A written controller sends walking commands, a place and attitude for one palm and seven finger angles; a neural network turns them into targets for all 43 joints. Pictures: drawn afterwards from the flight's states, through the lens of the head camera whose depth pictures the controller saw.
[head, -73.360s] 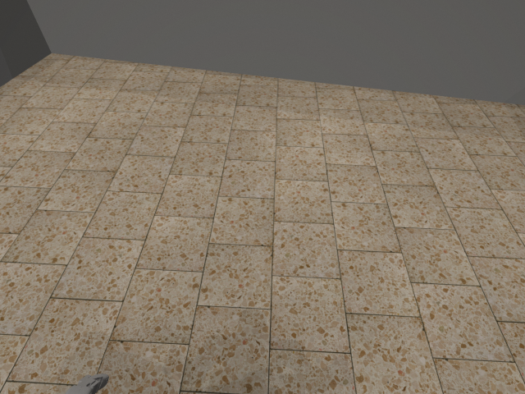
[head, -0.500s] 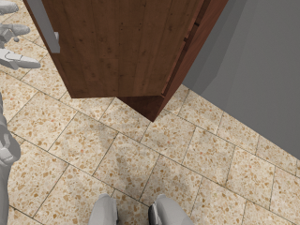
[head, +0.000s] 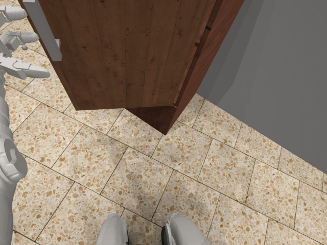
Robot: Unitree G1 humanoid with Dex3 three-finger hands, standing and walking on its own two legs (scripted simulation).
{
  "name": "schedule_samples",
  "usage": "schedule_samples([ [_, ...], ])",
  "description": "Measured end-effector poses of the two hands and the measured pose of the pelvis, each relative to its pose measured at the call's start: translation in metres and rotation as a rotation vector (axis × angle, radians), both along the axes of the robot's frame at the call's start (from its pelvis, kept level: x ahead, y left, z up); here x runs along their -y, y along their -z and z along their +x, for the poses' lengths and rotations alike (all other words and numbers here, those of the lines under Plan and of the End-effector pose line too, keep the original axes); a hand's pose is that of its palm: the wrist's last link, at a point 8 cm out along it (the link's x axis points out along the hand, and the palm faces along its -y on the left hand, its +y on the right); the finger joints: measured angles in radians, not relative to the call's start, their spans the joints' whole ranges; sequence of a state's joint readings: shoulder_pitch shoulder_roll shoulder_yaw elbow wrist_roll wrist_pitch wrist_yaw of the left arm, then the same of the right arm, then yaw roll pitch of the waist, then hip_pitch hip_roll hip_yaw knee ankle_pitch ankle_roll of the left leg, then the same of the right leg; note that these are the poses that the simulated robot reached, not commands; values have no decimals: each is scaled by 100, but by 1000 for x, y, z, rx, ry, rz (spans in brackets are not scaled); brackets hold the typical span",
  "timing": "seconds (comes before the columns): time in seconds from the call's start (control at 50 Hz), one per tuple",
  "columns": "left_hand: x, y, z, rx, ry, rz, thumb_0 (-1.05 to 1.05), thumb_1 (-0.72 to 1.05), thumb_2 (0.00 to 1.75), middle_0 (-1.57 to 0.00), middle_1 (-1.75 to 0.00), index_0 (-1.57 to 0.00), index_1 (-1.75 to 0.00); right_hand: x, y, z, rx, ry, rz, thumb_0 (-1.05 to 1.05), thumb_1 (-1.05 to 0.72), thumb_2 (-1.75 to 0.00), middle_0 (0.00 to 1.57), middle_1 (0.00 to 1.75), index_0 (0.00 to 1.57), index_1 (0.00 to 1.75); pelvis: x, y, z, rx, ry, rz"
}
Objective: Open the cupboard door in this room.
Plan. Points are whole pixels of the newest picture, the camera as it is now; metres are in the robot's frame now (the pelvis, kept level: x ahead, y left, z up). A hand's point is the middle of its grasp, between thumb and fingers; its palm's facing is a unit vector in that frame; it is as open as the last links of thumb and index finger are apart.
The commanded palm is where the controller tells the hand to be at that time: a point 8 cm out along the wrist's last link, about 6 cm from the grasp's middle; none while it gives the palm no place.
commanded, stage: slide the fingers in behind the handle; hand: left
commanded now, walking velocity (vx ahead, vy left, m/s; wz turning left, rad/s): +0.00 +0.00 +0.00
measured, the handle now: (46, 26) +0.59 +0.20 +0.11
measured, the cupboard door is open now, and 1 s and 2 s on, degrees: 41 41 40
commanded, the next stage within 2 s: close the thumb around the handle in 1.28 s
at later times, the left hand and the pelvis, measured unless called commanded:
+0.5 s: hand (40, 47) +0.54 +0.21 +0.10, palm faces +0.03 -1.00 +0.01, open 14.0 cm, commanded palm +0.53 +0.25 +0.10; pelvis +0.00 +0.00 +0.00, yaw +1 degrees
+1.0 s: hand (59, 45) +0.54 +0.18 +0.10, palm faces +0.05 -1.00 +0.00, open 14.0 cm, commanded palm +0.52 +0.22 +0.10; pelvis +0.00 -0.01 +0.00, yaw +1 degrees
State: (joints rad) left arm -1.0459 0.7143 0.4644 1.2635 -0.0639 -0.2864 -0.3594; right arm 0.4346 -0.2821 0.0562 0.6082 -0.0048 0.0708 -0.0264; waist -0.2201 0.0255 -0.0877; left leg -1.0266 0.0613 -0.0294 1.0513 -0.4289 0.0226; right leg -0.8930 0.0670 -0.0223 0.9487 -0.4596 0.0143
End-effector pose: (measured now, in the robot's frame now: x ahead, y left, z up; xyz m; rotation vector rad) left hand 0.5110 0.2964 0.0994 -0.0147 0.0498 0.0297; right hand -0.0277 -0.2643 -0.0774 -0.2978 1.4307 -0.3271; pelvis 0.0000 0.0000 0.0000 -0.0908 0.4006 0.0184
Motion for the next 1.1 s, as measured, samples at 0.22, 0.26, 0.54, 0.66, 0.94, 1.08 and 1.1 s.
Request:
schedule_samples([
  [0.22, 12, -4, 2, 1, 5, 7, -1, -50, 30, -30, -120, -29, -120, -3, 5, 8, 12, -13, 25, 0, -90, -90, 20, 30, 20, 30, -1, 0, 1, 4, -6, 2],
  [0.26, 14, -3, 3, 0, 0, 2, -1, -50, 30, -30, -120, -29, -120, -4, 6, 8, 13, -15, 29, 0, -90, -90, 20, 30, 20, 30, 0, 0, 1, 4, -7, 3],
  [0.54, 30, 2, 5, 7, -2, -9, -1, -50, 30, -30, -120, -29, -121, -4, 8, 6, 4, -13, 42, 0, -90, -90, 20, 30, 20, 30, 2, 0, 3, 2, -9, 6],
  [0.66, 34, 1, 6, 12, -15, 17, -1, -50, 30, -30, -120, -30, -122, -3, 8, 4, 2, -14, 42, 0, -90, -90, 20, 30, 20, 30, 3, 1, 3, 1, -12, 7],
  [0.94, 65, 1, 6, 9, -5, 6, -1, -50, 30, -30, -120, -30, -120, -2, 11, 8, 43, -8, 64, 0, -90, -90, 20, 30, 20, 30, 6, -1, 3, 15, -4, 17],
  [1.08, 62, -1, 8, 17, -17, 24, -1, -50, 30, -30, -120, -32, -121, 0, 14, 3, 32, 0, 71, 0, -90, -90, 20, 30, 20, 30, 9, 2, 0, 12, 0, 22],
  [1.1, 61, -1, 7, 14, -19, 27, -1, -50, 30, -30, -120, -32, -121, 1, 14, 2, 30, 2, 71, 0, -90, -90, 20, 30, 20, 30, 9, 1, 0, 11, 1, 22],
])
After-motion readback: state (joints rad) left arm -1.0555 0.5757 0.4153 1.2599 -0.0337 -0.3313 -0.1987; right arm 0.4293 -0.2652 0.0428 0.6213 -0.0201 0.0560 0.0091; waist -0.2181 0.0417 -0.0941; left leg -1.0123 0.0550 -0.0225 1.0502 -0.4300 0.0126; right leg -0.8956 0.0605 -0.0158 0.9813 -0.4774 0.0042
